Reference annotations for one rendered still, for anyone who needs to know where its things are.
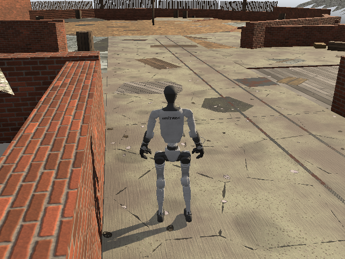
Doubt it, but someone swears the left robot upper arm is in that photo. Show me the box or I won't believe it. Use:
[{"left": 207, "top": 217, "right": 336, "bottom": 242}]
[{"left": 146, "top": 109, "right": 160, "bottom": 139}]

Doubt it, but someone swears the robot left hand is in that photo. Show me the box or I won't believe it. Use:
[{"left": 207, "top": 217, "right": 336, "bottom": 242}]
[{"left": 140, "top": 148, "right": 151, "bottom": 159}]

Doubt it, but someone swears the humanoid robot head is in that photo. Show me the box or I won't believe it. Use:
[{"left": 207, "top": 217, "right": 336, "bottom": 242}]
[{"left": 162, "top": 85, "right": 181, "bottom": 111}]

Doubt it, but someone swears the robot right hand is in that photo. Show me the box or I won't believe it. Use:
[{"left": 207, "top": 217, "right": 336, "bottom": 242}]
[{"left": 192, "top": 148, "right": 204, "bottom": 159}]

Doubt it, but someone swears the right robot forearm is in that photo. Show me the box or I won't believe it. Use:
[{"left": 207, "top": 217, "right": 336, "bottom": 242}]
[{"left": 193, "top": 130, "right": 203, "bottom": 149}]

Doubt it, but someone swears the right robot upper arm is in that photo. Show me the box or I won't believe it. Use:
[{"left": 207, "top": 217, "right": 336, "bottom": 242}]
[{"left": 182, "top": 108, "right": 198, "bottom": 138}]

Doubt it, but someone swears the left robot forearm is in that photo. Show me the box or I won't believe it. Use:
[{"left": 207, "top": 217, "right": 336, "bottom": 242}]
[{"left": 141, "top": 131, "right": 151, "bottom": 150}]

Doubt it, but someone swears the robot torso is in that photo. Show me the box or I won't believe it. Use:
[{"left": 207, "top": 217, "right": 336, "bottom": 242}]
[{"left": 159, "top": 107, "right": 184, "bottom": 162}]

